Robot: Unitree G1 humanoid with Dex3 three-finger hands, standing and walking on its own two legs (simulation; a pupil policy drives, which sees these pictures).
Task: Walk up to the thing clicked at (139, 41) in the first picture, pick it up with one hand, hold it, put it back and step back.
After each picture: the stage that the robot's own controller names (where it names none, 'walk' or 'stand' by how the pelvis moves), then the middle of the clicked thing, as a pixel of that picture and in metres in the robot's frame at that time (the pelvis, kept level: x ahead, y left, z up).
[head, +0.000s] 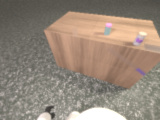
stand; (139, 38) +0.79 -0.40 +0.05
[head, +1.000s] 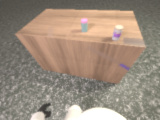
rise first; (117, 33) +0.74 -0.15 +0.08
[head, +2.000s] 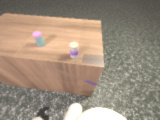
walk; (74, 50) +0.48 +0.20 +0.07
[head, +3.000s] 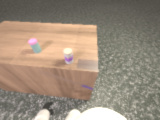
stand; (68, 56) +0.45 +0.22 +0.05
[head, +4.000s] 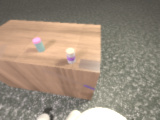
stand; (70, 56) +0.46 +0.20 +0.05
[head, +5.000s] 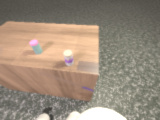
stand; (68, 58) +0.44 +0.21 +0.04
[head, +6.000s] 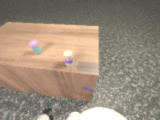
stand; (68, 58) +0.44 +0.22 +0.04
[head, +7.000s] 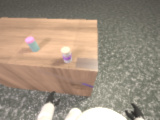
rise first; (66, 55) +0.44 +0.23 +0.05
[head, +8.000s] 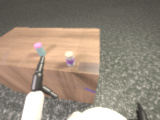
rise first; (70, 59) +0.44 +0.24 +0.05
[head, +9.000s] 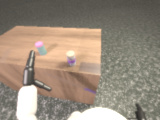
go down; (71, 58) +0.44 +0.23 +0.05
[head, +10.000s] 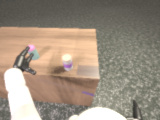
go down; (67, 62) +0.41 +0.21 +0.06
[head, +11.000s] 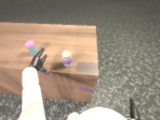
close in; (67, 59) +0.43 +0.22 +0.06
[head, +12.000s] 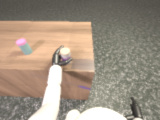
close; (65, 56) +0.43 +0.21 +0.08
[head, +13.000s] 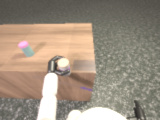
lift; (64, 67) +0.33 +0.20 +0.09
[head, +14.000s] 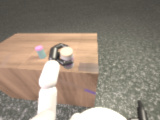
lift; (67, 58) +0.31 +0.17 +0.22
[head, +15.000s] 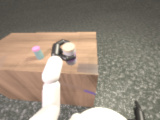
hold; (70, 54) +0.33 +0.16 +0.23
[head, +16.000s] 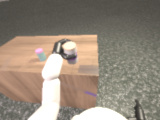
hold; (71, 53) +0.33 +0.15 +0.25
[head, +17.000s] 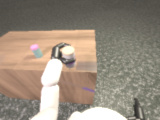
crouch; (69, 57) +0.33 +0.16 +0.20
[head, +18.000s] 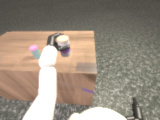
lower; (64, 46) +0.39 +0.20 +0.23
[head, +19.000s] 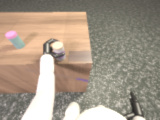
lower; (59, 51) +0.44 +0.22 +0.10
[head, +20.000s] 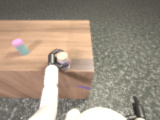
lower; (63, 61) +0.38 +0.20 +0.09
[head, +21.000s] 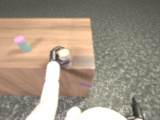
lower; (65, 58) +0.40 +0.20 +0.08
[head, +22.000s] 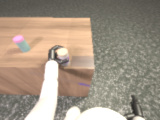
lower; (63, 57) +0.41 +0.21 +0.09
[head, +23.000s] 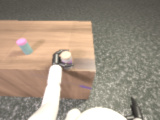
open; (66, 60) +0.39 +0.19 +0.08
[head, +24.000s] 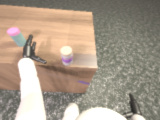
sink last; (66, 56) +0.39 +0.18 +0.09
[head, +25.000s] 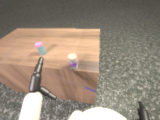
sink last; (73, 61) +0.41 +0.20 +0.07
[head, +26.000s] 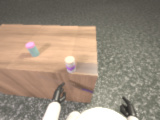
stand; (70, 64) +0.38 +0.19 +0.05
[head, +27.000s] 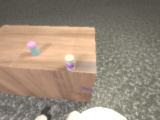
walk; (70, 62) +0.40 +0.19 +0.05
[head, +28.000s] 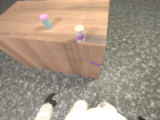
walk; (80, 34) +0.59 +0.15 +0.07
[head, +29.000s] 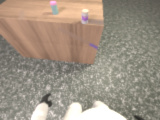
walk; (84, 16) +0.90 +0.13 +0.06
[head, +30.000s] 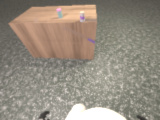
stand; (82, 16) +1.18 +0.27 +0.06
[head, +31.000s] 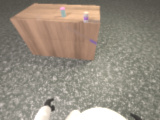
stand; (85, 17) +1.18 +0.18 +0.05
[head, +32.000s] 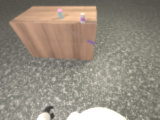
stand; (82, 18) +1.19 +0.21 +0.04
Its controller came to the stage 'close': yes
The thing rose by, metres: 0.22
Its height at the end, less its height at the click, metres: +0.00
